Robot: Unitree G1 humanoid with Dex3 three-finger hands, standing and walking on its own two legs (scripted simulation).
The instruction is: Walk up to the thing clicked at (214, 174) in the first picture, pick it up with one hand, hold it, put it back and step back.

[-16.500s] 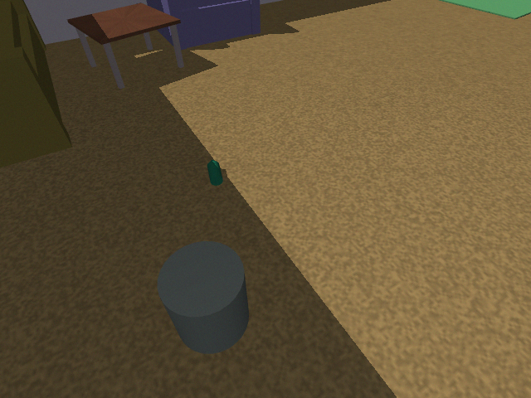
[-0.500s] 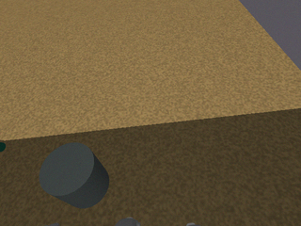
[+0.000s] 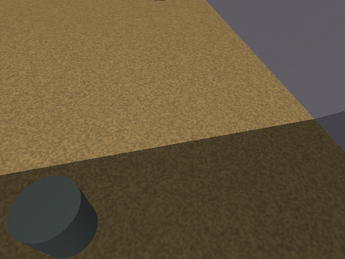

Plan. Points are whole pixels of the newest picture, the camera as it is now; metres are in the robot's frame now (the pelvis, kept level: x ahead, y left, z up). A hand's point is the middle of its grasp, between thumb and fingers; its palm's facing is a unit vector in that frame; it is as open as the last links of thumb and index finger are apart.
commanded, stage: walk up
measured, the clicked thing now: out of the picture +0.59 +1.39 -0.72
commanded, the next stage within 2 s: stand in 0.92 s
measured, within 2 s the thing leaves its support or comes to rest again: neither
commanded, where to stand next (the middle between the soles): +0.07 +0.00 m, yaw -5 degrees
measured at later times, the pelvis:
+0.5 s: pelvis +0.00 +0.00 +0.01, yaw -6 degrees
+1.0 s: pelvis +0.01 +0.01 +0.02, yaw -8 degrees
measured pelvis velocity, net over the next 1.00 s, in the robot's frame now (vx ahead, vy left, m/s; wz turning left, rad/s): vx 0.01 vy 0.01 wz -0.13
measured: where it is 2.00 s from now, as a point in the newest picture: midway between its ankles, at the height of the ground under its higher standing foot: outside the picture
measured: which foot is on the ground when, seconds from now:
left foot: down 0.00-1.00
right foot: up 0.00-0.04, down 0.06-1.00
